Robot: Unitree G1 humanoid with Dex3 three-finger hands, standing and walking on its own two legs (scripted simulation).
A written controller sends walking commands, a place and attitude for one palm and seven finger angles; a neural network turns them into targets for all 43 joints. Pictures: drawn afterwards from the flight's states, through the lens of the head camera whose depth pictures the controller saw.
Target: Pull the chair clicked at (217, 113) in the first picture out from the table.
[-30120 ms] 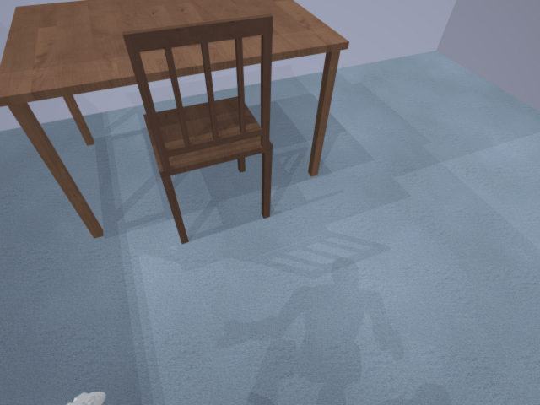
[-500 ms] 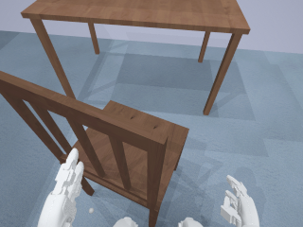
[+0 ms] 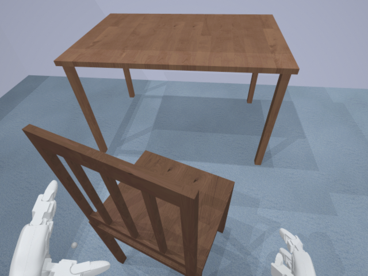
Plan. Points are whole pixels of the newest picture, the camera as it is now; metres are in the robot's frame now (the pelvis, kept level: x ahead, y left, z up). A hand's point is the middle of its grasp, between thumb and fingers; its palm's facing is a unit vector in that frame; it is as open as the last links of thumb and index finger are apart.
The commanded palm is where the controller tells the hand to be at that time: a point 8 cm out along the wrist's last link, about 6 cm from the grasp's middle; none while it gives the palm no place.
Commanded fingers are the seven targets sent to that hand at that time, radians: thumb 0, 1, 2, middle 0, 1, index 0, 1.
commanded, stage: draw the hand back to the body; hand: left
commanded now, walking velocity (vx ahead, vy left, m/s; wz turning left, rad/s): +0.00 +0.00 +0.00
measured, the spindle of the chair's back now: (123, 209) +0.29 +0.19 -0.05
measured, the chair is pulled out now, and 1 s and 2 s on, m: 0.59 0.59 0.59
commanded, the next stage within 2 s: step back with the hand held close in 0.82 s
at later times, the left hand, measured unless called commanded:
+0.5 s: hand (34, 177) +0.21 +0.25 +0.20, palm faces +0.48 -0.77 -0.43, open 8.7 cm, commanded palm +0.16 +0.29 +0.21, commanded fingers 0.00 0.90 0.90 -0.20 -0.30 -0.20 -0.30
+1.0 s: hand (36, 182) +0.20 +0.25 +0.20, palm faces +0.46 -0.79 -0.41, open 7.4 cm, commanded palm +0.15 +0.28 +0.21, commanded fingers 0.00 0.90 0.90 -0.20 -0.30 -0.20 -0.30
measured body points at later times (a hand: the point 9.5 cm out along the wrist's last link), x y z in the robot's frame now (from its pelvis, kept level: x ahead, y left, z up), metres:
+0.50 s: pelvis +0.02 -0.01 +0.03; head +0.00 -0.04 +0.48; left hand +0.18 +0.29 +0.22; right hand +0.20 -0.23 -0.06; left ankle -0.02 +0.13 -0.71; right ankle +0.01 -0.14 -0.71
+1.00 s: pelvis +0.01 -0.01 +0.03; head -0.01 -0.04 +0.48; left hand +0.17 +0.29 +0.22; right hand +0.19 -0.24 -0.05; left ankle -0.02 +0.13 -0.71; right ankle +0.01 -0.14 -0.71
